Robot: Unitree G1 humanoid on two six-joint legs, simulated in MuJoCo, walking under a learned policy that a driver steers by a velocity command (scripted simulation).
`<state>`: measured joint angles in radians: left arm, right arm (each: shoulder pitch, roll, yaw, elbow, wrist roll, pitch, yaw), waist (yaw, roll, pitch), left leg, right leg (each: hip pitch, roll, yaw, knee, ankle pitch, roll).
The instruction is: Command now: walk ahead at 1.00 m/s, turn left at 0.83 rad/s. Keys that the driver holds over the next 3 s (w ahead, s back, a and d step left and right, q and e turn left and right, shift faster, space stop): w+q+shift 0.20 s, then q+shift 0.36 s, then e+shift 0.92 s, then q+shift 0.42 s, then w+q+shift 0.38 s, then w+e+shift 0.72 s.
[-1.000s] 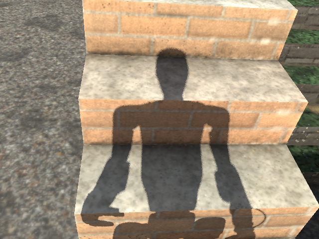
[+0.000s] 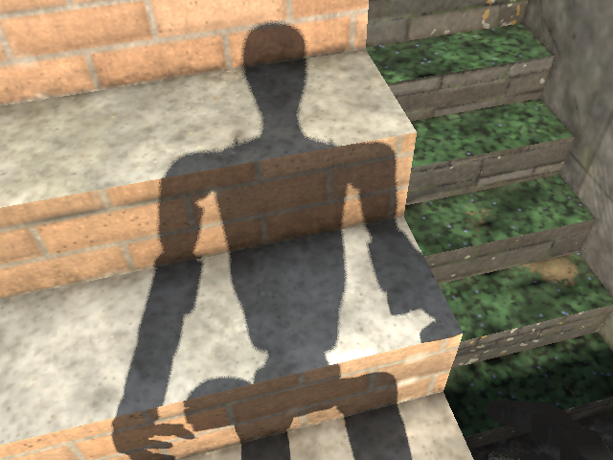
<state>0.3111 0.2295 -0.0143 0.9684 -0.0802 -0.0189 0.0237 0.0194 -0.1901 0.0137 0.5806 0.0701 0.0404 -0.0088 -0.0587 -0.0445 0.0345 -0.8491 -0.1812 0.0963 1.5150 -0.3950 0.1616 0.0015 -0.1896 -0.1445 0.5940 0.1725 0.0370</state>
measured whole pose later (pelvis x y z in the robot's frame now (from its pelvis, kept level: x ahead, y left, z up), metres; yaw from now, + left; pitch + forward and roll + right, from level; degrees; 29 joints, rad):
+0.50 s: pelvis +0.14 -0.05 +0.15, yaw +26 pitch +1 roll -3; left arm 0.03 0.13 -0.08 0.40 -0.03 -0.03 0.03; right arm 0.30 -0.37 -0.11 0.80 0.03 0.04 -0.01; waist -0.02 0.03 0.07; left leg -0.26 -0.15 -0.38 0.85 -0.27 0.03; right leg -0.92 -0.05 -0.06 1.35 -0.47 -0.02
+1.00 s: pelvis +0.15 +0.01 +0.12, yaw +22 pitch +1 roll -3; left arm 0.06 0.17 0.03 0.60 -0.08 0.04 0.01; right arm 0.27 -0.18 -0.02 0.69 0.03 0.07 -0.01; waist -0.02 -0.06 0.00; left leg -0.07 0.01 0.03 0.35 -0.31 0.02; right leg -1.04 0.04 0.03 1.97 -0.60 -0.07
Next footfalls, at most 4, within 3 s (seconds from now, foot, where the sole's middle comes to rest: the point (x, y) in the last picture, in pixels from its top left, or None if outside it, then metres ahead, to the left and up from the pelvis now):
0.06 left None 0.09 0.06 -0.66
0.46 right None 0.37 -0.11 -0.47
0.92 left None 0.08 0.08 -0.66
1.20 right None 0.29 -0.03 -0.47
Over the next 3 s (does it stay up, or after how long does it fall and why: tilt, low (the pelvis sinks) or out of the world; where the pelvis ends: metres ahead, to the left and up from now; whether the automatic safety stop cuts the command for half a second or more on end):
stays up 0.32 0.21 0.30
